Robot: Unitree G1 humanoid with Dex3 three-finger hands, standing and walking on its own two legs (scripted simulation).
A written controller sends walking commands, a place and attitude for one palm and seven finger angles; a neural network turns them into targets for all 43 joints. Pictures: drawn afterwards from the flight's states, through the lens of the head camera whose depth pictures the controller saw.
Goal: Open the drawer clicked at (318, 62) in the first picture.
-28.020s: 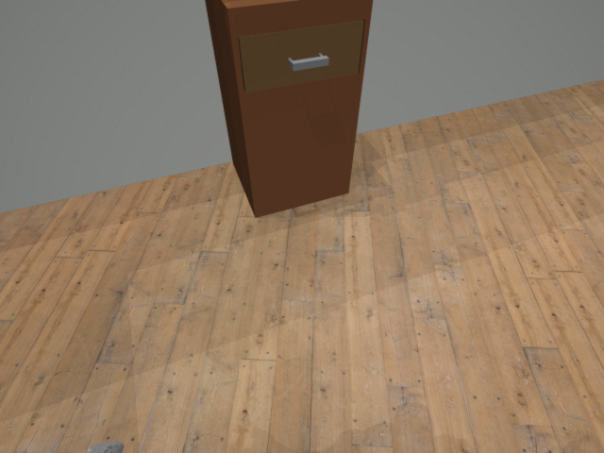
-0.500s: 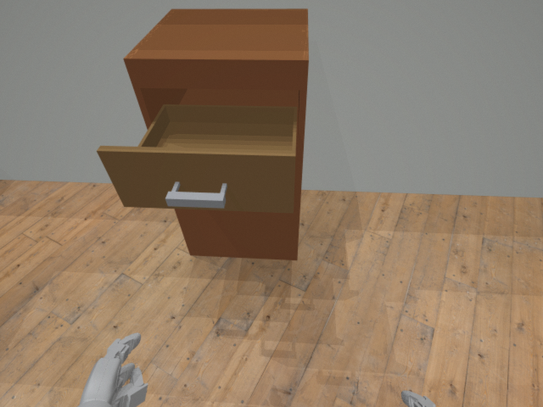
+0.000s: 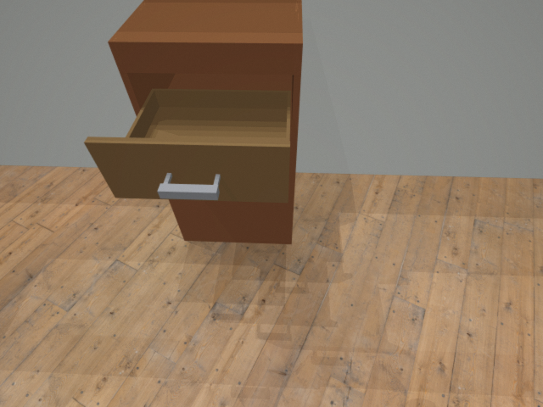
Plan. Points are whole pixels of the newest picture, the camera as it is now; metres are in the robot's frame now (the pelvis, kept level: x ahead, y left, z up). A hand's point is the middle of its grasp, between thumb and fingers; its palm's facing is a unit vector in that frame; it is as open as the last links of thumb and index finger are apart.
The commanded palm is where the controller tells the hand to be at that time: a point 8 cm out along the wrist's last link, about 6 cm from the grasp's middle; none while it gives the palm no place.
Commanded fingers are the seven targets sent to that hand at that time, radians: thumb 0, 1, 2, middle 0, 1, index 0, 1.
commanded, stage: let the arm hang, fingers relaxed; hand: left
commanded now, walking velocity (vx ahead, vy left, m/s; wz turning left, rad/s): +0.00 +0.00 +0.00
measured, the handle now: (191, 184) +0.56 +0.22 -0.06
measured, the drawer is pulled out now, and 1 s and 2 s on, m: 0.29 0.29 0.29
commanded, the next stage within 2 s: look to check the result in 0.42 s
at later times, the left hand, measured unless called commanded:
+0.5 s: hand out of the picture +0.00 +0.17 -0.17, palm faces +0.04 -0.98 -0.19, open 7.3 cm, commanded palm none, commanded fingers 0.00 0.90 0.90 -0.20 -0.30 -0.20 -0.30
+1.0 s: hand out of the picture +0.02 +0.17 -0.17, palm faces +0.04 -0.98 -0.20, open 7.3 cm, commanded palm none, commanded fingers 0.00 0.90 0.90 -0.20 -0.30 -0.20 -0.30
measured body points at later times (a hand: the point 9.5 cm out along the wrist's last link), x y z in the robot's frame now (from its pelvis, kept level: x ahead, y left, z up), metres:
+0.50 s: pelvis +0.00 +0.01 +0.00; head +0.02 +0.00 +0.45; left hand +0.00 +0.22 -0.16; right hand -0.04 -0.20 -0.16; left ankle +0.00 +0.12 -0.74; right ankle +0.05 -0.10 -0.74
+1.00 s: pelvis +0.02 +0.00 +0.00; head +0.04 -0.01 +0.45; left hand +0.02 +0.22 -0.15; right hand +0.00 -0.20 -0.17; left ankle +0.00 +0.12 -0.74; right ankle +0.05 -0.10 -0.74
